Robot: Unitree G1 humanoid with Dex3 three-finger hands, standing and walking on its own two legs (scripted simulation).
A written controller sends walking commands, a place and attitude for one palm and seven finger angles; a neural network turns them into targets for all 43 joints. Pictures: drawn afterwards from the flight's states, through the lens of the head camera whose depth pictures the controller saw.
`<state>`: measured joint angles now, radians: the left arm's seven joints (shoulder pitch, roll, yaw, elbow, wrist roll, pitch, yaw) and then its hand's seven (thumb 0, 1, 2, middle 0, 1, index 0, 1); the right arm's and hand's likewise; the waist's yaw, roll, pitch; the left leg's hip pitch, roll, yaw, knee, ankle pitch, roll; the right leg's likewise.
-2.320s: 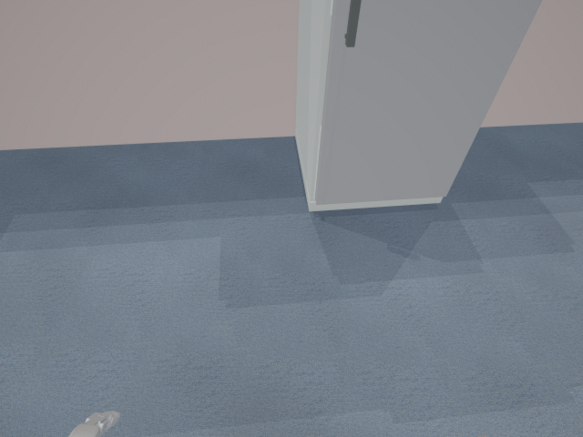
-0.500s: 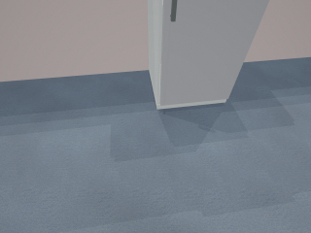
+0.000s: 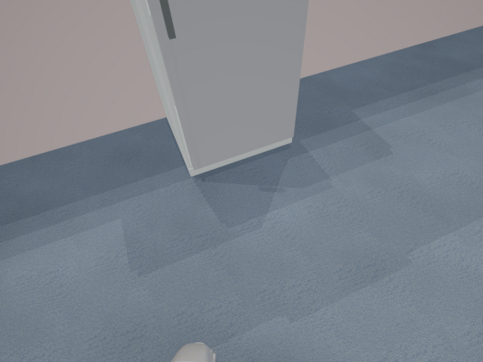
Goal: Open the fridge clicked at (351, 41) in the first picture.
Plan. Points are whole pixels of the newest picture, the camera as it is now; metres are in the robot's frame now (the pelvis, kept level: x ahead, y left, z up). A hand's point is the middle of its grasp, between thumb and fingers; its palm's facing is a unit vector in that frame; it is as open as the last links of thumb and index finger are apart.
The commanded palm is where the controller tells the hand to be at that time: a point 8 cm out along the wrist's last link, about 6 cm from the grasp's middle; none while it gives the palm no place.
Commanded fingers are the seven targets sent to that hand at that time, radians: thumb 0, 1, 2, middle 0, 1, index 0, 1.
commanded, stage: walk to a spot facing it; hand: left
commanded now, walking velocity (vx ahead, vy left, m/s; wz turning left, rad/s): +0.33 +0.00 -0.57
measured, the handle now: out of the picture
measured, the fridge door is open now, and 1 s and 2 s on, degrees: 0 0 0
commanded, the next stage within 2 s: none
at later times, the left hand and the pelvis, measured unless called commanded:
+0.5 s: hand (123, 317) +0.22 +0.30 -0.19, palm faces -0.19 -0.96 -0.20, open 7.3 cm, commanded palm none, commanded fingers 0.00 0.90 0.90 -0.20 -0.30 -0.20 -0.30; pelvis +0.17 +0.09 -0.01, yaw -17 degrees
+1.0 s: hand (244, 196) +0.57 +0.06 -0.20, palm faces -0.61 -0.78 -0.13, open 7.3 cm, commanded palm none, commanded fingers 0.00 0.90 0.90 -0.20 -0.30 -0.20 -0.30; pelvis +0.36 +0.01 -0.04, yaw -35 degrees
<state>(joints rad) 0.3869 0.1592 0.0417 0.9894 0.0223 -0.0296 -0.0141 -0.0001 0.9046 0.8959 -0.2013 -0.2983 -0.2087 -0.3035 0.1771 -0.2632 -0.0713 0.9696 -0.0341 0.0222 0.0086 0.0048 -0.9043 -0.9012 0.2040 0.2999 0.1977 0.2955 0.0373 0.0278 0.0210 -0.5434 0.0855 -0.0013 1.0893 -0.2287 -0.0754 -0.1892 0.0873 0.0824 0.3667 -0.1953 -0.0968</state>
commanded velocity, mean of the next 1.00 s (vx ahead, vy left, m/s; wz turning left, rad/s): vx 0.31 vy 0.00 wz -0.59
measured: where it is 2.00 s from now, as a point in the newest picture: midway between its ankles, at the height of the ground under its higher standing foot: (284, 277)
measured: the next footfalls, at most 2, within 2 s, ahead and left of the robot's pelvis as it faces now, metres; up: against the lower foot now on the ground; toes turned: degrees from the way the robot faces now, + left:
left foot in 0.36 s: +0.25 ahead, +0.16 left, +0.00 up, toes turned -9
right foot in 0.96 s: +0.42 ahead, -0.09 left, +0.00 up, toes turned -42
